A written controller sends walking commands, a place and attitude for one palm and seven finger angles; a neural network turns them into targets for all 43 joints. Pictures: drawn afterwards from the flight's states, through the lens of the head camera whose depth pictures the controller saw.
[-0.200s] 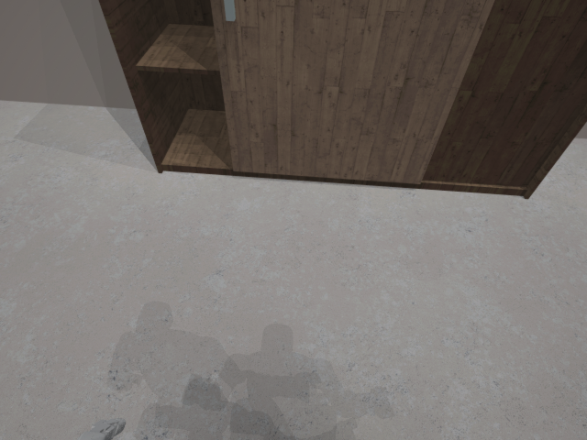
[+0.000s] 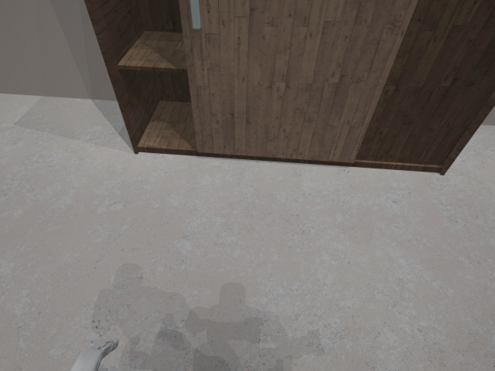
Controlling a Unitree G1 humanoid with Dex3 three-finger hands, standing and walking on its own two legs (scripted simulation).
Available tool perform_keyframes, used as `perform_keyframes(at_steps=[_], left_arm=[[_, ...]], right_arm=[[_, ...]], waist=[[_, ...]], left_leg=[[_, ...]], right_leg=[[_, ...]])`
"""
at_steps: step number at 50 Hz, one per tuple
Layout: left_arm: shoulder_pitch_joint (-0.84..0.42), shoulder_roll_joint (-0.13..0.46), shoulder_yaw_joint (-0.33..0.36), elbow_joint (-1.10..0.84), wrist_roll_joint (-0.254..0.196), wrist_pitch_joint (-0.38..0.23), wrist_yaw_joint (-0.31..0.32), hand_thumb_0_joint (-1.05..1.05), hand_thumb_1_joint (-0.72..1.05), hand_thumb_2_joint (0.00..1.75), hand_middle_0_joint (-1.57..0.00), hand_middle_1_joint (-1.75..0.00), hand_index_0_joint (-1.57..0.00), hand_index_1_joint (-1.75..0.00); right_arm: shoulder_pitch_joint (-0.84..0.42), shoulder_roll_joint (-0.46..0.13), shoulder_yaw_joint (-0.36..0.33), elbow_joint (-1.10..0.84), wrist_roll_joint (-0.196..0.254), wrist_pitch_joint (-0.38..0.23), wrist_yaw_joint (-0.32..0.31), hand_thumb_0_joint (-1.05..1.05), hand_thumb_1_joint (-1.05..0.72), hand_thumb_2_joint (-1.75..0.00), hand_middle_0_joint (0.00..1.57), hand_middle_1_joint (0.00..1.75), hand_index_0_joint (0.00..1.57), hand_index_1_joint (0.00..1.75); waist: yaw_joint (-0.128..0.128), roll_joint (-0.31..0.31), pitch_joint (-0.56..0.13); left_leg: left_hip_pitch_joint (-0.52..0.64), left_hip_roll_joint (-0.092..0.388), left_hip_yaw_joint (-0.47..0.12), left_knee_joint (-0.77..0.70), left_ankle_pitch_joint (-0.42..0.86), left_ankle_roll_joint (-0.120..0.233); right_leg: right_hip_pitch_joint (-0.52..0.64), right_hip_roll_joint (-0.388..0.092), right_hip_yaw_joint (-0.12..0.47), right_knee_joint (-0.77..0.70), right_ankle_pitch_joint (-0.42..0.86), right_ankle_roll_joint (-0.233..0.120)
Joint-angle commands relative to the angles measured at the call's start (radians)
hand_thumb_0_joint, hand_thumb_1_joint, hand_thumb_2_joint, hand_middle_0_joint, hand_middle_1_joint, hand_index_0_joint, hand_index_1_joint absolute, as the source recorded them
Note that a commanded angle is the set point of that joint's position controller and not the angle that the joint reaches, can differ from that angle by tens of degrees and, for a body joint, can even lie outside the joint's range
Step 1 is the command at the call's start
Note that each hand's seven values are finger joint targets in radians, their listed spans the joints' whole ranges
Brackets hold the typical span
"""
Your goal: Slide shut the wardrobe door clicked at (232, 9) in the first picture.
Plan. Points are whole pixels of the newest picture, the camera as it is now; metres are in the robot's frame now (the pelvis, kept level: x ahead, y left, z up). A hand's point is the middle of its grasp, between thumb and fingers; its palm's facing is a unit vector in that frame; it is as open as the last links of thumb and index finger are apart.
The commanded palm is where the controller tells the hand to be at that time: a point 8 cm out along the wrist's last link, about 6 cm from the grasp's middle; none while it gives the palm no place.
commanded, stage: stand and wait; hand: right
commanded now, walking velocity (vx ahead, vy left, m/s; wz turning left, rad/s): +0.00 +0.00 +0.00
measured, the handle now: out of the picture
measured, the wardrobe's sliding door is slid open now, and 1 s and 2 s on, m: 0.37 0.37 0.37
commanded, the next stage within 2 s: look at it before walking up in 0.62 s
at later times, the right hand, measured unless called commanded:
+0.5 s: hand out of the picture +0.05 -0.23 -0.15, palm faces -0.04 +0.94 -0.34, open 7.4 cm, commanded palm none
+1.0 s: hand out of the picture +0.05 -0.23 -0.15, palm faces -0.04 +0.95 -0.32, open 7.4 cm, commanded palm none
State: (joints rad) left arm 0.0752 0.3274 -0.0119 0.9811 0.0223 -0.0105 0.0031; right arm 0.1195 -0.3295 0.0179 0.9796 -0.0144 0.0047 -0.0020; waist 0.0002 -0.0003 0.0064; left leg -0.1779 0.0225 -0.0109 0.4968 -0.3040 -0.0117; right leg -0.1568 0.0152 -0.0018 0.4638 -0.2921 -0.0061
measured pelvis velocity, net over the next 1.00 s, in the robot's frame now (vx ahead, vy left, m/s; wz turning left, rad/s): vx -0.03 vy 0.01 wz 0.01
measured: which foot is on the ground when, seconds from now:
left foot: down 0.00-1.00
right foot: down 0.00-1.00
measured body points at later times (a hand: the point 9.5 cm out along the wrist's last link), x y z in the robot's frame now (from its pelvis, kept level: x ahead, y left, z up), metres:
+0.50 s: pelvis -0.02 +0.01 +0.00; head -0.01 +0.02 +0.45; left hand +0.05 +0.31 -0.13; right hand +0.06 -0.28 -0.12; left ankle -0.02 +0.13 -0.74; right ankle -0.03 -0.12 -0.74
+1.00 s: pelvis -0.03 +0.01 +0.01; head -0.03 +0.01 +0.46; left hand +0.04 +0.31 -0.13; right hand +0.05 -0.28 -0.13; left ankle -0.02 +0.13 -0.74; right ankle -0.03 -0.12 -0.74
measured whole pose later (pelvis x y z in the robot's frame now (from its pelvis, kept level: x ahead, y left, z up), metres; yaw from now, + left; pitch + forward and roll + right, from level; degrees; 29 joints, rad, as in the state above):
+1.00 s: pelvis -0.03 +0.01 +0.01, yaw +0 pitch -2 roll +0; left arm 0.14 0.33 -0.01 1.10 0.02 -0.01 0.00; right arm 0.15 -0.33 0.01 1.07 -0.01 0.00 0.00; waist 0.01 0.01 0.02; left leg -0.16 0.00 -0.01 0.40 -0.21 0.01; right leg -0.14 -0.01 0.00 0.38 -0.21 0.01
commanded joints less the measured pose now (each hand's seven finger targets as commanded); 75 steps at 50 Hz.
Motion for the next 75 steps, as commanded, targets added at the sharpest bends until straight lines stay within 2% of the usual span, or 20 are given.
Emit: perform_keyframes(at_steps=[1,14,16,21,26,30,42,55,65,68,69,71,72,75], left_arm=[[-0.035,0.204,0.058,-0.051,-0.006,-0.020,0.015,0.00,0.90,0.90,-0.20,-0.30,-0.20,-0.30],[-0.019,0.204,0.049,-0.006,-0.009,-0.018,0.015,0.00,0.90,0.90,-0.20,-0.30,-0.20,-0.30],[-0.009,0.205,0.048,0.003,-0.011,-0.016,0.014,0.00,0.90,0.90,-0.20,-0.30,-0.20,-0.30],[0.000,0.209,0.044,0.025,-0.011,-0.016,0.013,0.00,0.90,0.90,-0.20,-0.30,-0.20,-0.30],[0.012,0.210,0.042,0.043,-0.012,-0.018,0.012,0.00,0.90,0.90,-0.20,-0.30,-0.20,-0.30],[0.018,0.209,0.043,0.051,-0.013,-0.017,0.011,0.00,0.90,0.90,-0.20,-0.30,-0.20,-0.30],[0.022,0.204,0.044,0.060,-0.011,-0.017,0.008,0.00,0.90,0.90,-0.20,-0.30,-0.20,-0.30],[0.018,0.208,0.044,0.062,-0.015,-0.021,0.009,0.00,0.90,0.90,-0.20,-0.30,-0.20,-0.30],[0.012,0.209,0.045,0.063,-0.015,-0.018,0.008,0.00,0.90,0.90,-0.20,-0.30,-0.20,-0.30],[0.011,0.215,0.045,0.064,-0.014,-0.021,0.010,0.00,0.90,0.90,-0.20,-0.30,-0.20,-0.30],[0.016,0.210,0.048,0.061,-0.013,-0.020,0.012,0.00,0.90,0.90,-0.20,-0.30,-0.20,-0.30],[0.065,0.123,0.039,0.057,-0.012,-0.007,0.016,0.00,0.90,0.90,-0.20,-0.30,-0.20,-0.30],[0.082,0.099,0.037,0.051,-0.012,0.001,0.019,0.00,0.90,0.90,-0.20,-0.30,-0.20,-0.30],[0.097,0.114,0.058,0.009,-0.011,0.015,0.025,0.00,0.90,0.90,-0.20,-0.30,-0.20,-0.30]], right_arm=[[-0.030,-0.218,-0.056,-0.060,0.003,-0.029,-0.018,0.00,-0.90,-0.90,0.20,0.30,0.20,0.30],[-0.022,-0.216,-0.054,-0.021,0.007,-0.027,-0.013,0.00,-0.90,-0.90,0.20,0.30,0.20,0.30],[-0.023,-0.219,-0.055,-0.016,0.006,-0.028,-0.013,0.00,-0.90,-0.90,0.20,0.30,0.20,0.30],[-0.022,-0.219,-0.052,0.004,0.007,-0.028,-0.012,0.00,-0.90,-0.90,0.20,0.30,0.20,0.30],[-0.020,-0.219,-0.051,0.017,0.007,-0.028,-0.011,0.00,-0.90,-0.90,0.20,0.30,0.20,0.30],[-0.020,-0.219,-0.051,0.023,0.006,-0.030,-0.011,0.00,-0.90,-0.90,0.20,0.30,0.20,0.30],[-0.022,-0.213,-0.050,0.024,0.004,-0.029,-0.010,0.00,-0.90,-0.90,0.20,0.30,0.20,0.30],[-0.008,-0.210,-0.048,0.032,0.004,-0.032,-0.010,0.00,-0.90,-0.90,0.20,0.30,0.20,0.30],[-0.009,-0.209,-0.047,0.038,0.002,-0.030,-0.010,0.00,-0.90,-0.90,0.20,0.30,0.20,0.30],[-0.009,-0.214,-0.048,0.035,0.003,-0.029,-0.009,0.00,-0.90,-0.90,0.20,0.30,0.20,0.30],[-0.009,-0.208,-0.051,0.030,0.002,-0.025,-0.008,0.00,-0.90,-0.90,0.20,0.30,0.20,0.30],[0.031,-0.131,-0.043,0.025,0.002,-0.003,-0.012,0.00,-0.90,-0.90,0.20,0.30,0.20,0.30],[0.052,-0.108,-0.040,0.020,0.002,0.007,-0.013,0.00,-0.90,-0.90,0.20,0.30,0.20,0.30],[0.071,-0.109,-0.054,-0.024,-0.003,0.025,-0.009,0.00,-0.90,-0.90,0.20,0.30,0.20,0.30]], waist=[[0.001,0.011,-0.087],[-0.001,-0.004,-0.051],[0.001,0.019,-0.049],[0.000,0.016,-0.032],[-0.001,0.009,-0.040],[0.000,0.027,-0.028],[0.001,0.014,-0.005],[-0.001,0.004,-0.037],[0.000,0.004,-0.008],[-0.001,-0.001,-0.018],[0.001,0.001,-0.022],[0.007,0.008,-0.028],[0.007,0.011,-0.024],[0.008,0.007,-0.012]], left_leg=[[0.037,0.096,-0.078,-0.061,0.378,0.053],[0.033,0.095,-0.099,-0.120,0.295,0.053],[0.036,0.096,-0.103,-0.129,0.277,0.053],[0.025,0.095,-0.110,-0.148,0.227,0.053],[0.033,0.094,-0.111,-0.154,0.216,0.052],[0.022,0.094,-0.115,-0.167,0.195,0.052],[-0.009,0.091,-0.125,-0.190,0.117,0.048],[0.023,0.092,-0.106,-0.170,0.220,0.045],[0.009,0.089,-0.106,-0.186,0.173,0.041],[0.007,0.089,-0.111,-0.183,0.197,0.043],[-0.006,0.086,-0.118,-0.170,0.229,0.045],[-0.033,0.082,-0.132,-0.126,0.284,0.038],[-0.055,0.078,-0.136,-0.104,0.300,0.034],[-0.120,0.051,-0.145,-0.028,0.298,0.036]], right_leg=[[0.033,-0.120,0.071,-0.050,0.346,-0.032],[0.027,-0.123,0.072,-0.090,0.252,-0.023],[0.020,-0.123,0.073,-0.094,0.231,-0.021],[0.015,-0.124,0.078,-0.112,0.197,-0.020],[0.015,-0.129,0.083,-0.122,0.196,-0.020],[0.011,-0.128,0.083,-0.126,0.182,-0.018],[0.003,-0.125,0.091,-0.139,0.147,-0.017],[0.025,-0.136,0.095,-0.138,0.216,-0.020],[0.018,-0.135,0.101,-0.155,0.180,-0.020],[0.034,-0.139,0.092,-0.153,0.192,-0.020],[0.047,-0.141,0.082,-0.135,0.204,-0.019],[0.045,-0.146,0.042,-0.089,0.209,-0.006],[0.043,-0.149,0.028,-0.072,0.207,-0.001],[0.022,-0.176,0.022,-0.042,0.171,-0.012]])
